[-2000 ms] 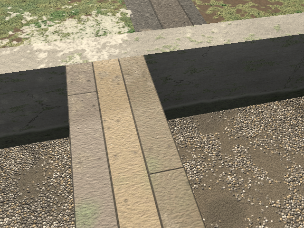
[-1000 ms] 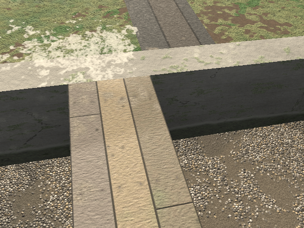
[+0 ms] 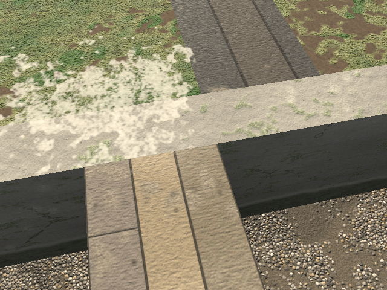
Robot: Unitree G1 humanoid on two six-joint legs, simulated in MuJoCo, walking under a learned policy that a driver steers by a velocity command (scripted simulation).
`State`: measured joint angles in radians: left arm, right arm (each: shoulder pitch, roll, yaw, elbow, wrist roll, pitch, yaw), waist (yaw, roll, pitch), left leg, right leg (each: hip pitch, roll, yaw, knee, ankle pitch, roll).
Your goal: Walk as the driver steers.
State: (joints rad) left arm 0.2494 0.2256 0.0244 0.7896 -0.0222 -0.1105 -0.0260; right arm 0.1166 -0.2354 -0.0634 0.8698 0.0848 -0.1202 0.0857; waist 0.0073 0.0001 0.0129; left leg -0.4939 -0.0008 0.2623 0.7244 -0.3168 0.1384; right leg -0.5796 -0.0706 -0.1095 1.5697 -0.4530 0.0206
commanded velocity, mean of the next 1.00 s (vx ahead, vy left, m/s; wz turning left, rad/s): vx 0.43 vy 0.00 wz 0.00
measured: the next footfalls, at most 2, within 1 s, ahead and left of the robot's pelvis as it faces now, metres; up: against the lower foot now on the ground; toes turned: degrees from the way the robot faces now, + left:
right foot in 0.34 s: +0.30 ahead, -0.03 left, +0.00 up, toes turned -10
left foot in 0.82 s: +0.61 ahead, +0.16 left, +0.00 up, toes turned +11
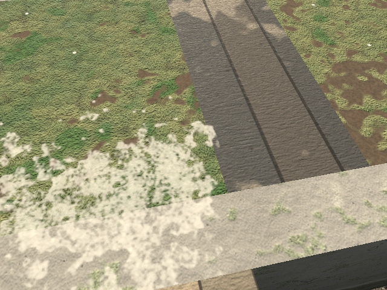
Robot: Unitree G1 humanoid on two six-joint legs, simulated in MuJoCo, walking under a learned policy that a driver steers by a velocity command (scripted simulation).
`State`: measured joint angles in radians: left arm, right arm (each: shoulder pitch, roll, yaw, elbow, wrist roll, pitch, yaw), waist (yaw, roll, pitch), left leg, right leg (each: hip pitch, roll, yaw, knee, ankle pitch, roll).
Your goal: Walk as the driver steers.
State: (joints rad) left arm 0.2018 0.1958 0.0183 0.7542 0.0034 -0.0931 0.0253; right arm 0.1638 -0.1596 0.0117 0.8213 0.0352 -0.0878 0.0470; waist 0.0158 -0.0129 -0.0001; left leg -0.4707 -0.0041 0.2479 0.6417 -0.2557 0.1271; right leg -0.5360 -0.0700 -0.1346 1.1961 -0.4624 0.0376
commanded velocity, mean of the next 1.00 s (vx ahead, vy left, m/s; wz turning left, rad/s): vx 0.03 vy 0.00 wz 0.00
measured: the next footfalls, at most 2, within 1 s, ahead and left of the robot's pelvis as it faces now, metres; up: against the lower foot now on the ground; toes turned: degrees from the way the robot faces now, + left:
right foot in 0.14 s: +0.09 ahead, -0.06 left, +0.00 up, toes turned -10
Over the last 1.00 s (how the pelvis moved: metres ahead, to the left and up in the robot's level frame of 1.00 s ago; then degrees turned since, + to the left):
0.51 0.11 0.01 -1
